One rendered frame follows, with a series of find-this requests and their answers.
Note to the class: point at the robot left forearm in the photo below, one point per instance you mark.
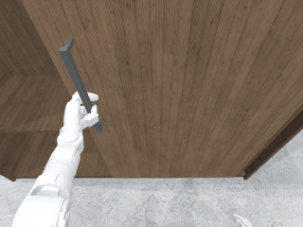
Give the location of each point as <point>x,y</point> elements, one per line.
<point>61,168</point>

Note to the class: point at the left robot hand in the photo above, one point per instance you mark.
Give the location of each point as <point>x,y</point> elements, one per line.
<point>73,113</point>

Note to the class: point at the right robot hand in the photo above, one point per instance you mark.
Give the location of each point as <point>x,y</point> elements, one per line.
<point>242,222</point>

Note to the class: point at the left robot upper arm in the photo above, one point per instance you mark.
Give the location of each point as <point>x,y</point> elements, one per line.
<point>44,211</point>

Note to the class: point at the handle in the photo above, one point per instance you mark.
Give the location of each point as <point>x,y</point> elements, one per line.
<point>76,78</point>

